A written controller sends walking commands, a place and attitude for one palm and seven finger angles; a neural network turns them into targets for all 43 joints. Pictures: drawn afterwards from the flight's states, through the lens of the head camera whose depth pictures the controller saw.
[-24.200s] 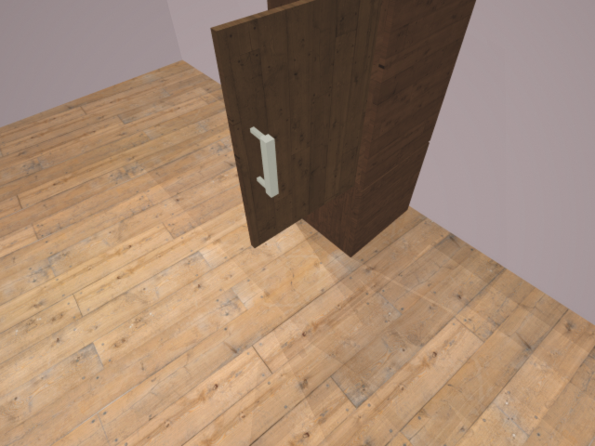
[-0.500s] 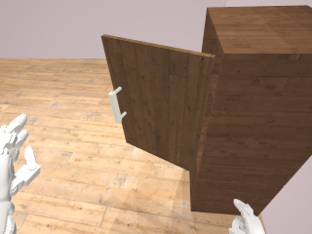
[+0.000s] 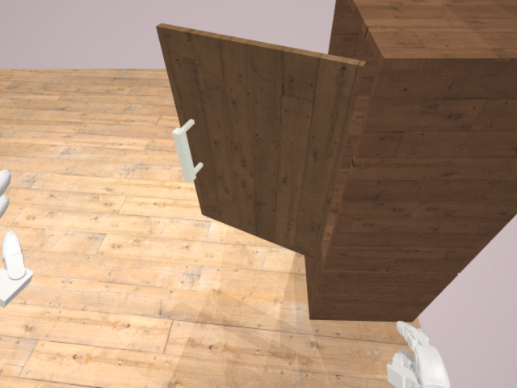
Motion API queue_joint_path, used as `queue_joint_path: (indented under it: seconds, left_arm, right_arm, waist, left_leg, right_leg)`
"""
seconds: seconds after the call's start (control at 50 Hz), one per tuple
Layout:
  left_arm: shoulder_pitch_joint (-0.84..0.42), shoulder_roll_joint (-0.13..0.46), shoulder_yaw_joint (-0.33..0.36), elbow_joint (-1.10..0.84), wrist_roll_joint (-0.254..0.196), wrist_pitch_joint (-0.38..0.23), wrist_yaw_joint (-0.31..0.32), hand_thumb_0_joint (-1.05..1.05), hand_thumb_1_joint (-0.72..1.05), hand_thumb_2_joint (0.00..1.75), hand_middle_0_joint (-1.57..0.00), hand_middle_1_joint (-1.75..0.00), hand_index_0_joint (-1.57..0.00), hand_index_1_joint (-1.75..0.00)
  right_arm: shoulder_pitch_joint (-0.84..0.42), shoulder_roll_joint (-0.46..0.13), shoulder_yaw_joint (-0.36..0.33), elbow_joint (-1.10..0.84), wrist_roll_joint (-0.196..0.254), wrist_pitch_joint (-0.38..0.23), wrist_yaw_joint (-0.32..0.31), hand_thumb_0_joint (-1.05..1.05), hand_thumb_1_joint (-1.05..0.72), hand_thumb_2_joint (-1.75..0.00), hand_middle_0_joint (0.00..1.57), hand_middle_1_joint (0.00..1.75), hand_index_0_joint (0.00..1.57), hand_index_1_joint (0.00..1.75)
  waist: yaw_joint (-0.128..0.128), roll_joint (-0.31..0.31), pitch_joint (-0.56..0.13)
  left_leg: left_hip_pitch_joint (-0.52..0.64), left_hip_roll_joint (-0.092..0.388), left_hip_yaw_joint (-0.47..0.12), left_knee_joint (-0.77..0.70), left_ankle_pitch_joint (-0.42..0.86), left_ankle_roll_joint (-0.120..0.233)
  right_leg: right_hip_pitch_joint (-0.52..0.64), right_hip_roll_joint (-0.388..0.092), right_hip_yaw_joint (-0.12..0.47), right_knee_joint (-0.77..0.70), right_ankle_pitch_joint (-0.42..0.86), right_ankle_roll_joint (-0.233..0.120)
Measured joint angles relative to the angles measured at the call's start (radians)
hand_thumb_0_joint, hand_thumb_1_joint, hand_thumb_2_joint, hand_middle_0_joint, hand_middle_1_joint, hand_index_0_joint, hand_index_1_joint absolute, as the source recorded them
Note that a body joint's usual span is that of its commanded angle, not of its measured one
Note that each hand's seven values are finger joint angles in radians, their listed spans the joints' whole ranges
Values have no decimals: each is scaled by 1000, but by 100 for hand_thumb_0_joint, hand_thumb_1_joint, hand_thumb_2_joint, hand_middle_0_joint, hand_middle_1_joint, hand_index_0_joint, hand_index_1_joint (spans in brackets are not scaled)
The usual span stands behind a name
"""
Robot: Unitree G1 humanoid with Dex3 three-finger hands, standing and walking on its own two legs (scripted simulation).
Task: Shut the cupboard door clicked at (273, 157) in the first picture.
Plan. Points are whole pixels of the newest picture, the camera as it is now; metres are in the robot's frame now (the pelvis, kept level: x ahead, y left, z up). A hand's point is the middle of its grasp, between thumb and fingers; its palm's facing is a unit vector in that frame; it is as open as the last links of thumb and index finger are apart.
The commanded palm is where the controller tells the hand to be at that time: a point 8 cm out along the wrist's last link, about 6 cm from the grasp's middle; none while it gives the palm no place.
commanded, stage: step back with the hand held close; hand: left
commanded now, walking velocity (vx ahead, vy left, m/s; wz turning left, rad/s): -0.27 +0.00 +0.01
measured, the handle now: (190, 151) +0.65 +0.22 -0.03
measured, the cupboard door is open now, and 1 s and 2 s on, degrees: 66 66 66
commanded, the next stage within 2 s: stop stepping back and stand still in 0.86 s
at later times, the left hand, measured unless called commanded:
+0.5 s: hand out of the picture +0.10 +0.26 +0.17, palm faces +0.52 -0.74 -0.43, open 7.4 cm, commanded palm +0.03 +0.30 +0.18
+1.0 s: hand out of the picture +0.04 +0.21 +0.17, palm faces +0.32 -0.82 -0.48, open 7.4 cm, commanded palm -0.05 +0.27 +0.18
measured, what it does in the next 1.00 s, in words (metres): walks backwards: right foot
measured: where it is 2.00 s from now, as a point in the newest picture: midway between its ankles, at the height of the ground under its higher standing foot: outside the picture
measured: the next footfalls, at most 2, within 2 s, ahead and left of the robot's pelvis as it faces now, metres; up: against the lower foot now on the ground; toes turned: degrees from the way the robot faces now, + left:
right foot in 0.84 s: -0.25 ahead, -0.14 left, +0.00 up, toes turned +2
left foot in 1.22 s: -0.06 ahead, +0.10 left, +0.00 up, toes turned -1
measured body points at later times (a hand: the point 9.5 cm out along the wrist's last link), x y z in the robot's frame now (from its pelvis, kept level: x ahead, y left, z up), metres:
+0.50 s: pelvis -0.08 -0.01 -0.01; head -0.09 +0.00 +0.44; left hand +0.06 +0.30 +0.20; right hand +0.08 -0.25 -0.10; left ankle +0.00 +0.09 -0.73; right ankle +0.00 -0.13 -0.74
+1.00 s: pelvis -0.19 -0.03 -0.01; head -0.14 -0.01 +0.43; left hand +0.01 +0.25 +0.20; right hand +0.01 -0.24 -0.09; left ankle -0.02 +0.10 -0.74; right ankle -0.29 -0.14 -0.74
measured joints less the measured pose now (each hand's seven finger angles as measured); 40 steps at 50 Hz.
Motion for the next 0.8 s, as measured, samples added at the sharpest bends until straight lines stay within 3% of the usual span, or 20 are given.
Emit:
queue_joint_path:
  seconds: [0.1,0.34,0.54,0.6,0.66,0.72,0.8]
  left_arm:
    - [-5,-11,2,15,3,-9,7,1,89,90,-21,-30,-21,-31]
    - [-39,-56,0,5,60,-59,19,1,89,90,-21,-30,-21,-31]
    - [-34,-57,-13,-50,45,-106,54,1,89,90,-21,-30,-21,-31]
    - [-45,-40,-13,-46,40,-108,60,1,89,90,-21,-30,-21,-31]
    - [-48,-18,15,-30,50,-111,54,1,89,90,-21,-30,-21,-31]
    - [-35,-3,46,-23,56,-112,40,1,89,90,-21,-30,-21,-31]
    - [2,-8,76,-67,38,-129,37,1,89,90,-21,-30,-21,-31]
  right_arm:
    - [-3,12,14,-15,2,-5,2,1,-91,-90,20,30,20,30]
    - [68,14,24,1,-12,-57,0,1,-90,-90,20,30,20,30]
    - [71,-4,-3,65,-21,-76,26,1,-91,-90,20,30,20,30]
    - [60,0,-2,68,-17,-77,17,1,-91,-90,20,30,20,30]
    - [53,16,-1,60,-19,-96,6,2,-91,-90,20,30,20,30]
    - [67,46,-1,67,-25,-115,12,2,-91,-90,20,30,20,30]
    - [66,72,17,80,-35,-151,28,1,-90,-90,20,30,20,30]
  waist:
    - [-5,-11,-11]
    - [-7,-30,4]
    - [-2,-33,-1]
    - [-17,-47,10]
    - [-34,-30,25]
    - [-37,-15,-7]
    - [-7,-37,-66]
  left_leg:
    - [-34,1,8,18,18,8]
    - [-133,21,-23,128,22,14]
    - [-186,29,-22,215,-135,-27]
    - [-183,29,-11,158,-7,-14]
    - [-198,48,-21,141,83,6]
    - [-219,74,-37,113,90,5]
    - [-271,95,-17,60,142,-14]
  right_leg:
    - [-31,0,7,9,22,7]
    - [-91,31,-13,81,34,-6]
    - [-142,21,-21,81,75,-15]
    - [-161,11,-19,85,76,-5]
    - [-180,55,5,206,-16,3]
    - [-123,101,10,318,-75,5]
    - [42,98,2,199,-131,0]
